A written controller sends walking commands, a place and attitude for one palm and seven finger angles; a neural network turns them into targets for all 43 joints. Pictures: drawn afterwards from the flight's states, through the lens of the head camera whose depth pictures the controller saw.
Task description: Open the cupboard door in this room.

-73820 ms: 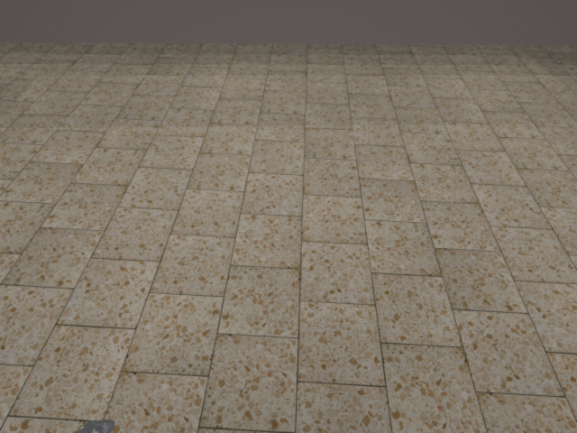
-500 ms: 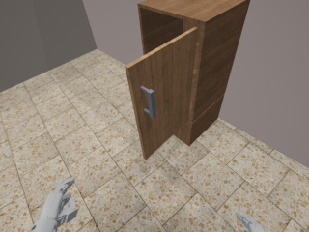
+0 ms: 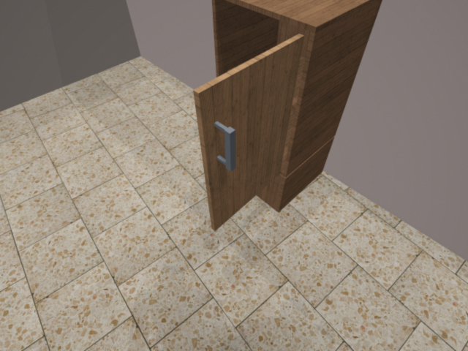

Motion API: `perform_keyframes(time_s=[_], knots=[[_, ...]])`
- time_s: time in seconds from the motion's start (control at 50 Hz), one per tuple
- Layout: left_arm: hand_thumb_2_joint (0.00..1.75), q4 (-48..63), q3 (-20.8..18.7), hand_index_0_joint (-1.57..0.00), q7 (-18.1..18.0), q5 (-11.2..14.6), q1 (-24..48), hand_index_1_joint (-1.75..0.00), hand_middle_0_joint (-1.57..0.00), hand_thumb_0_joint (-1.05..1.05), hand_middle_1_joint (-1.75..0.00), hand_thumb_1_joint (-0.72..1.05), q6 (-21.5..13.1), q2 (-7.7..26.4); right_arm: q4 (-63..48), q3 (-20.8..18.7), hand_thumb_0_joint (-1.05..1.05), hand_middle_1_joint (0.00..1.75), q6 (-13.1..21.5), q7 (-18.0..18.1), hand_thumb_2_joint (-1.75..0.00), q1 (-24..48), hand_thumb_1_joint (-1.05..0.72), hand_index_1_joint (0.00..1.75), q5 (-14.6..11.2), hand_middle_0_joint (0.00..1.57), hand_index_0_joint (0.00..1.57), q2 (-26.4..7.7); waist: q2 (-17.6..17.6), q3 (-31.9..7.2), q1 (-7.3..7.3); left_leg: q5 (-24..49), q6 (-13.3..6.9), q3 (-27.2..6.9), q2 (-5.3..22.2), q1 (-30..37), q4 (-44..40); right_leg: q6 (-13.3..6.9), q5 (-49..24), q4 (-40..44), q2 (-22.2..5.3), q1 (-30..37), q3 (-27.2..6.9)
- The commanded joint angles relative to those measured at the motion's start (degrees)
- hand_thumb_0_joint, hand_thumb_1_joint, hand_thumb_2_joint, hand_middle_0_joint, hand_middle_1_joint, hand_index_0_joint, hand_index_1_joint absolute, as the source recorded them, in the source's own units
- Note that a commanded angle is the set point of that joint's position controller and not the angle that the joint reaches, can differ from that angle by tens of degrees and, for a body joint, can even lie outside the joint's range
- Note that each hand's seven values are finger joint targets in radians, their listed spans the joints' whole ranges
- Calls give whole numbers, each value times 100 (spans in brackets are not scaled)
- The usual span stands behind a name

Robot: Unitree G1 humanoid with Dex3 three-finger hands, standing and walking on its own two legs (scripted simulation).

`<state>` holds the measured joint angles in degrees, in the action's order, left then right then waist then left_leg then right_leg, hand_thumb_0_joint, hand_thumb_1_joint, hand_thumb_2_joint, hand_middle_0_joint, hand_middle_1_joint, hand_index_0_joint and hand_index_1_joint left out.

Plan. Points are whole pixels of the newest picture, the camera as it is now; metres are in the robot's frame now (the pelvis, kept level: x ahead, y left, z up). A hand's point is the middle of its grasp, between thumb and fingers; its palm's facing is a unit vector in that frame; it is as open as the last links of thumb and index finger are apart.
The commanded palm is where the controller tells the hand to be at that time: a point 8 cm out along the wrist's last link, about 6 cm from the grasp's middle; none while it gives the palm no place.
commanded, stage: let the arm hang, fingers relaxed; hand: left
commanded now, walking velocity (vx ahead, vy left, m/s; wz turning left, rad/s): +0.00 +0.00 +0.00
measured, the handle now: (225, 146) +0.60 +0.06 -0.04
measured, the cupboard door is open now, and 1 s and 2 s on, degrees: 91 91 91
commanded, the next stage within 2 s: look to check the result in 0.44 s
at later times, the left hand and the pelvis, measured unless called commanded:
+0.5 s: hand out of the picture -0.01 +0.16 -0.18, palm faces +0.04 -0.98 -0.17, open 7.3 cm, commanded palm none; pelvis +0.01 +0.00 +0.00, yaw +0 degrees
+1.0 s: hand out of the picture +0.00 +0.15 -0.17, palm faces +0.05 -0.98 -0.17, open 7.3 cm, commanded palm none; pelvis +0.03 -0.01 +0.00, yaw +0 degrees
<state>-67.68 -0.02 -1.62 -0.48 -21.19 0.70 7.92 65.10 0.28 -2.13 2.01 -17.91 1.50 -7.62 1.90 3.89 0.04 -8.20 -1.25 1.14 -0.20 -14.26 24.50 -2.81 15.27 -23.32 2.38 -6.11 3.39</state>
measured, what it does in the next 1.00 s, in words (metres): stands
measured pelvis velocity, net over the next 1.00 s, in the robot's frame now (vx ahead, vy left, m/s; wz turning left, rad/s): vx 0.03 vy -0.01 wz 0.00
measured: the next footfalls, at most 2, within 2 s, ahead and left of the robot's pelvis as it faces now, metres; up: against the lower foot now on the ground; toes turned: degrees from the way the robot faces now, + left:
none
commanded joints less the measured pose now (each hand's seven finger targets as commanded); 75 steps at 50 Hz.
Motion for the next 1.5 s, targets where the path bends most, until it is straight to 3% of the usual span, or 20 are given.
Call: perform_keyframes(time_s=[0.0,0.04,0.26,0.3,0.36,0.52,0.72,0.9,1.02,1.06,1.48], knots=[[90,196,-89,-20,-78,23,-211,-30,-20,0,-30,90,-104,466,-121,-95,0,30,110,44,-90,-364,-90,30,-13,20,20,-456,-323,308,-66,-425,-116,-520,519,190,-434,-114,393,709,-740,-837,-701],[90,200,-97,-20,-84,26,-228,-30,-20,0,-30,90,-105,422,-97,-97,0,30,120,47,-90,-400,-90,30,-7,20,20,-415,-174,329,-63,-441,-114,-530,511,162,-442,-112,379,665,-733,-861,-693],[90,281,-130,-20,-106,21,-185,-30,-20,0,-30,90,-134,331,-93,-106,0,30,168,55,-90,-451,-90,30,-9,20,20,-290,-141,352,-28,-280,-111,-538,506,49,-438,-93,98,574,-711,-779,-669],[90,287,-137,-20,-94,24,-170,-30,-20,0,-30,90,-128,334,-83,-97,0,30,168,55,-90,-441,-90,30,-2,20,20,-269,-3,421,-37,-369,-109,-544,506,10,-482,-94,141,590,-726,-811,-680],[90,303,-134,-20,-95,21,-191,-30,-20,0,-30,90,-148,327,-125,-115,0,30,173,57,-90,-426,-90,30,-12,20,20,-290,-165,319,-31,-173,-105,-507,502,128,-405,-82,21,618,-741,-771,-677],[90,278,-127,-20,-96,30,-175,-30,-20,0,-30,90,-164,348,-102,-103,0,30,197,69,-90,-367,-90,30,-25,20,20,-342,-128,126,-53,214,-119,-519,537,360,-394,-63,-353,586,-749,-596,-678],[90,224,-106,-20,-100,36,-202,-30,-20,0,-30,90,-163,366,-56,-86,0,30,188,72,-90,-275,-90,30,-34,20,20,-378,-118,236,-50,295,-112,-515,537,420,-401,-45,-398,642,-761,-594,-651],[90,235,-104,-20,-112,36,-215,-30,-20,0,-30,90,-180,350,-43,-84,0,30,212,89,-90,-205,-90,30,-32,20,20,-427,-186,109,-40,686,-119,-506,540,556,-318,-16,-835,636,-787,-416,-647],[90,237,-112,-20,-107,38,-181,-30,-20,0,-30,90,-173,370,-23,-64,0,30,219,97,-90,-191,-90,30,-29,20,20,-439,-93,178,-29,724,-114,-505,549,551,-356,-25,-857,643,-786,-381,-636],[90,242,-116,-20,-110,40,-182,-30,-20,0,-30,90,-176,389,-35,-65,0,30,217,98,-90,-183,-90,30,-40,20,20,-462,-222,156,-14,723,-109,-504,554,565,-343,-19,-849,661,-772,-368,-619],[90,248,-128,-20,-144,46,-271,-30,-20,0,-30,90,-174,399,-7,-76,0,30,189,124,-90,-217,-90,30,-42,20,20,-411,-273,120,-16,818,-79,-332,524,625,-161,99,-1725,621,-824,-179,-643]])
